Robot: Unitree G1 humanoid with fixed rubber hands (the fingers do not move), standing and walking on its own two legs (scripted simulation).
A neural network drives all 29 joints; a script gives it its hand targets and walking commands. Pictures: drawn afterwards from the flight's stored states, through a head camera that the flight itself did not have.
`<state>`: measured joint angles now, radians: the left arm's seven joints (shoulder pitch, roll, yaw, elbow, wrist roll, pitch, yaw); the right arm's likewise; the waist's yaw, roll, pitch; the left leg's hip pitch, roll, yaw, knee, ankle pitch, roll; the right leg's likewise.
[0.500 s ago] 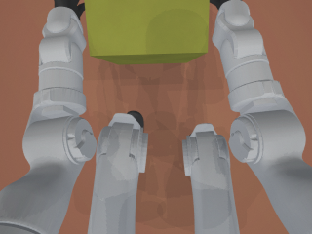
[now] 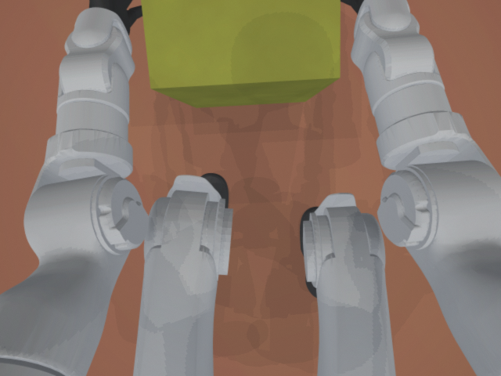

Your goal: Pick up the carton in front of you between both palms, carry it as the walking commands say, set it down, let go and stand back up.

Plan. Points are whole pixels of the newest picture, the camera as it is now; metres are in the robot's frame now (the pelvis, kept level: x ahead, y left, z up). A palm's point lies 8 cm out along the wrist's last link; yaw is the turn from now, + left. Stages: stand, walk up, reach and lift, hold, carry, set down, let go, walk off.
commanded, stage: set down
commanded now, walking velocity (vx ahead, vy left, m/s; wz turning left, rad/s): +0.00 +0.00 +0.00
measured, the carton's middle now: (244, 25) +0.53 +0.10 -0.25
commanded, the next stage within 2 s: let go in 1.76 s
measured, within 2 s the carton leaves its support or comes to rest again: rests again in 0.48 s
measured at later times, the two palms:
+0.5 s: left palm (115, 14) +0.50 +0.25 -0.18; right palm out of the picture +0.56 -0.06 -0.18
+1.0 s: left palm out of the picture +0.51 +0.29 -0.10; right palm out of the picture +0.57 -0.08 -0.09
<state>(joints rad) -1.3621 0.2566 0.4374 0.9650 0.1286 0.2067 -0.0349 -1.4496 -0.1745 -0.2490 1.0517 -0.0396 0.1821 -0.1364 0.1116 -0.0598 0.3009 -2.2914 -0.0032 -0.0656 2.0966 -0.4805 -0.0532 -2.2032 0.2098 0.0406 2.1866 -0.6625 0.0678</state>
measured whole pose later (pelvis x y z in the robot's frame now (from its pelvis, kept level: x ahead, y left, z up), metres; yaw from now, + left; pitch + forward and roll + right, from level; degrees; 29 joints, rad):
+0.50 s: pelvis +0.00 +0.00 +0.00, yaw +0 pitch +37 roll +0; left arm -1.44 0.31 0.50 1.11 0.15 0.10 -0.08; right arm -1.50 -0.20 -0.24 1.07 -0.09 0.13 -0.06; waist 0.10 -0.04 0.38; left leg -2.27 0.01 -0.05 2.11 -0.48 -0.05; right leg -2.19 0.17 0.03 2.21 -0.66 0.05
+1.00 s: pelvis +0.00 +0.01 +0.02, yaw +1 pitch +38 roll -2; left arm -1.35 0.39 0.24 0.99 -0.15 0.12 0.06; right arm -1.39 -0.30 -0.11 0.93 0.14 0.19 -0.15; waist 0.09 -0.04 0.26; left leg -2.22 0.00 -0.03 2.03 -0.47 -0.01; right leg -2.12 0.09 0.02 2.11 -0.65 0.04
